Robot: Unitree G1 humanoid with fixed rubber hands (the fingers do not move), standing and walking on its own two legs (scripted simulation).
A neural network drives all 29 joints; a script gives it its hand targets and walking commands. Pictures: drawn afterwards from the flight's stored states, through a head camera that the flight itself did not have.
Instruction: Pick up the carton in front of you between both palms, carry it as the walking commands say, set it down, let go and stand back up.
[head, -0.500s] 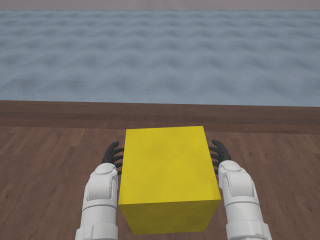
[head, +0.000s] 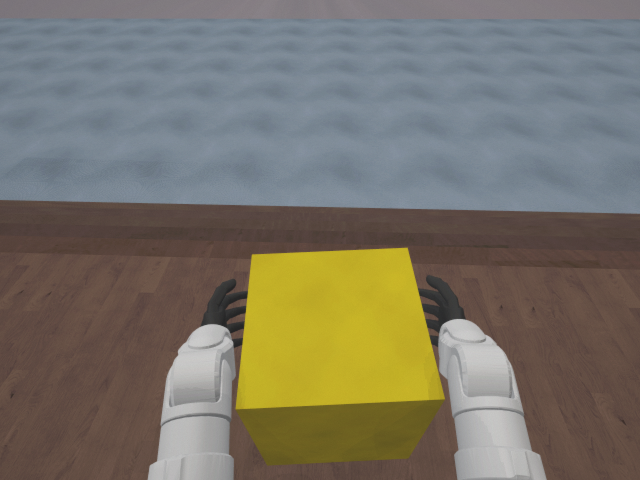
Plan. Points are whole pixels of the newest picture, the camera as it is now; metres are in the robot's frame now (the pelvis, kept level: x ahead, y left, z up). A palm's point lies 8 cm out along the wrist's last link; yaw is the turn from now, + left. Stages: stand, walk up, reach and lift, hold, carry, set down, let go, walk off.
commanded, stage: carry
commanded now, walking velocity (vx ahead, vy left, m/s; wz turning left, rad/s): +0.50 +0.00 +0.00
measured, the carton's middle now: (334, 361) +0.29 +0.00 -0.02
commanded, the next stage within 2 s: none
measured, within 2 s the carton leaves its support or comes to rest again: neither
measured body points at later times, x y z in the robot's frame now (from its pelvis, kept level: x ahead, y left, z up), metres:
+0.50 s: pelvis +0.19 -0.01 +0.00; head +0.20 -0.02 +0.45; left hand +0.48 +0.13 +0.08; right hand +0.46 -0.18 +0.07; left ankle +0.07 +0.09 -0.74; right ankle +0.22 -0.11 -0.71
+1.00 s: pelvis +0.51 -0.04 -0.01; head +0.52 -0.05 +0.44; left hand +0.79 +0.12 +0.08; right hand +0.80 -0.18 +0.07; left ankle +0.67 +0.08 -0.71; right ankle +0.34 -0.11 -0.74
